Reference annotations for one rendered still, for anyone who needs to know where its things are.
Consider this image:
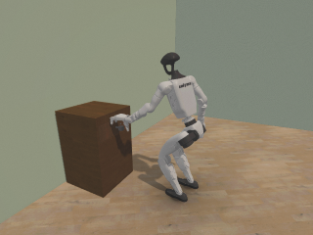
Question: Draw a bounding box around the right robot forearm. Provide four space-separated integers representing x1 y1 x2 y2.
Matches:
197 101 207 123

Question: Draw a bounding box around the robot right upper arm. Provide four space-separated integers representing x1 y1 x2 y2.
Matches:
187 75 207 106

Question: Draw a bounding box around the drawer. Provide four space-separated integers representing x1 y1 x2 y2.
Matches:
98 114 130 143

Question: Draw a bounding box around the cabinet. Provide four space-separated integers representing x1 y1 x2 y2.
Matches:
55 101 133 198

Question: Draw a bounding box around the left robot forearm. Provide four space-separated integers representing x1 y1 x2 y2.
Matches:
125 103 151 123

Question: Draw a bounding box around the robot left upper arm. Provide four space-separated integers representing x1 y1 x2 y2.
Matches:
147 81 173 114

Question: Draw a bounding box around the left robot foot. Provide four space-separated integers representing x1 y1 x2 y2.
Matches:
165 188 188 203

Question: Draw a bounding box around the humanoid robot torso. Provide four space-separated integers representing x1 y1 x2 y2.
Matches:
166 76 204 142

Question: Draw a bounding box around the robot left hand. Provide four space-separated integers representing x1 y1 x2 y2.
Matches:
110 114 129 131

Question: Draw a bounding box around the handle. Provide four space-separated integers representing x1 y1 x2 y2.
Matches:
115 125 124 131

